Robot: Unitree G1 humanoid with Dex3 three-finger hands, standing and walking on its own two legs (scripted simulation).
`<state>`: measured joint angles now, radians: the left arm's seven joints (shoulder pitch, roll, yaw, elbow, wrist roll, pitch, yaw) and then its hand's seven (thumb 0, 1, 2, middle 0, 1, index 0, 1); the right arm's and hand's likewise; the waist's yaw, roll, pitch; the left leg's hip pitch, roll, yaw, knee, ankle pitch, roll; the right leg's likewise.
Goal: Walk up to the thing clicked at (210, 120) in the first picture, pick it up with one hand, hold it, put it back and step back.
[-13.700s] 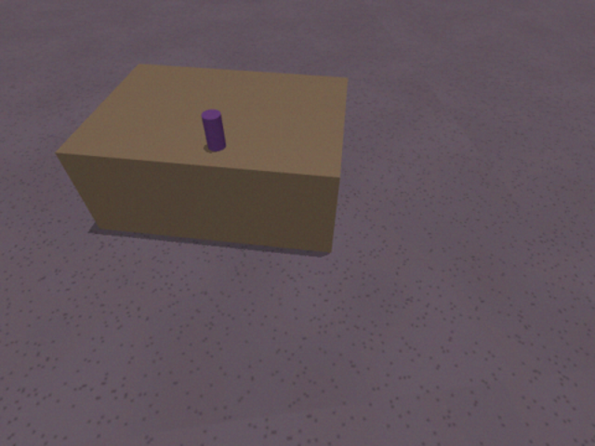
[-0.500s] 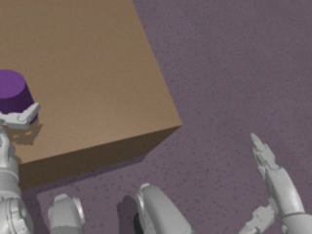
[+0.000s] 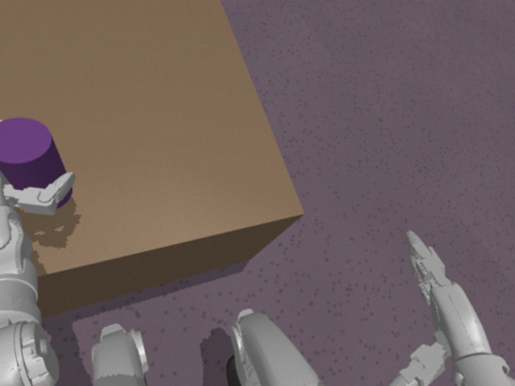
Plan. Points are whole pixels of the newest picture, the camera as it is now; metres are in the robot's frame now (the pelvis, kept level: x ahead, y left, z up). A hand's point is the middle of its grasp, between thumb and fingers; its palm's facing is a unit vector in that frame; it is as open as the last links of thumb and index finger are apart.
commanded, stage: settle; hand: left
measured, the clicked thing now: (35, 168) +0.49 +0.21 -0.05
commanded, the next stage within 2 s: lift in 0.10 s
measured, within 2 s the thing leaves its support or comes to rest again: neither
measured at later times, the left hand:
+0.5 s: hand (26, 167) +0.47 +0.21 -0.01, palm faces +0.19 -0.98 -0.01, open 9.7 cm
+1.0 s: hand (10, 194) +0.39 +0.20 +0.08, palm faces +0.18 -0.98 -0.03, open 9.6 cm
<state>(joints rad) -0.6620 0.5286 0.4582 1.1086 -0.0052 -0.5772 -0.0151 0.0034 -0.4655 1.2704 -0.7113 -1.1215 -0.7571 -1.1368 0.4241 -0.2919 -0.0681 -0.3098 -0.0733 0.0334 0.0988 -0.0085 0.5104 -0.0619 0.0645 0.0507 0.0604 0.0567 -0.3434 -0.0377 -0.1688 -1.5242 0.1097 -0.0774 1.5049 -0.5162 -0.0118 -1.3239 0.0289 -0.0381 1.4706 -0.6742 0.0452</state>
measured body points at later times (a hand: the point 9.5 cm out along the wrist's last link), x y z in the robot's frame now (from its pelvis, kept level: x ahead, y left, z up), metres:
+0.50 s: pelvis +0.00 +0.00 +0.02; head +0.15 +0.08 +0.44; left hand +0.45 +0.26 -0.01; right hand +0.18 -0.26 +0.09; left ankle +0.07 +0.13 -0.56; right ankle +0.01 -0.15 -0.56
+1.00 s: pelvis +0.01 +0.00 +0.08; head +0.10 +0.04 +0.52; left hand +0.37 +0.25 +0.09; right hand +0.19 -0.25 +0.10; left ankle +0.07 +0.13 -0.56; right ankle +0.01 -0.15 -0.56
